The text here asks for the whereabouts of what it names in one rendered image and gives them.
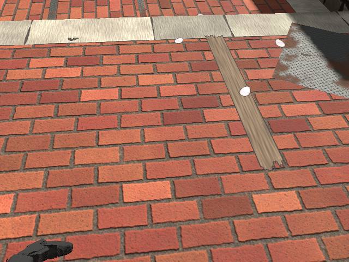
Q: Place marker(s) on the left robot hand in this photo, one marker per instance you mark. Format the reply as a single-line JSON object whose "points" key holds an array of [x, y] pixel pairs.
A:
{"points": [[42, 250]]}

